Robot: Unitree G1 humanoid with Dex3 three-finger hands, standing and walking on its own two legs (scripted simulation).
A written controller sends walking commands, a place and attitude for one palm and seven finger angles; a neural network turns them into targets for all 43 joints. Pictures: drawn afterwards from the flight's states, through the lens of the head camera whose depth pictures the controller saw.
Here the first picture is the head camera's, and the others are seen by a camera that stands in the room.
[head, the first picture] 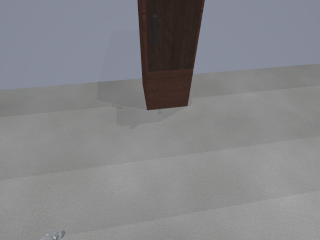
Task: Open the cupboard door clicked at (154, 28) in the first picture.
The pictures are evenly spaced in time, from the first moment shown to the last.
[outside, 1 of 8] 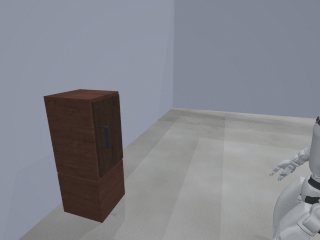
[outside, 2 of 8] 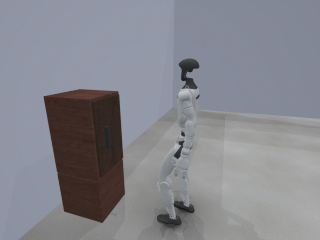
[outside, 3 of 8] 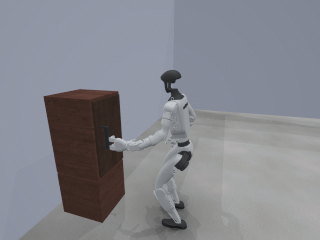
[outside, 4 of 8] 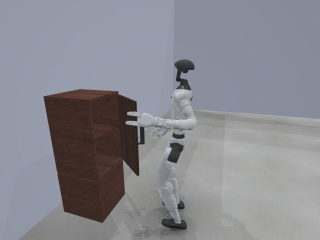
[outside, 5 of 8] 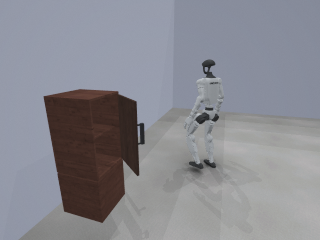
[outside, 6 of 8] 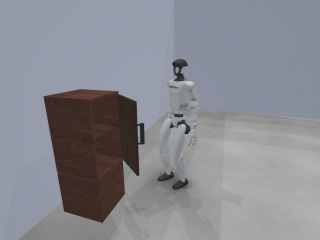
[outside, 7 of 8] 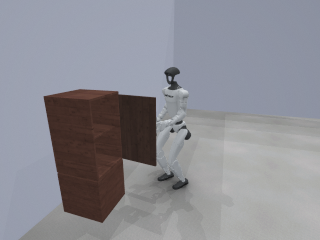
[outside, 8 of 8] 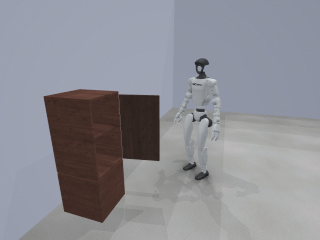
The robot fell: no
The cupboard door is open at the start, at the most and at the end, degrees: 0 101 100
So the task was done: yes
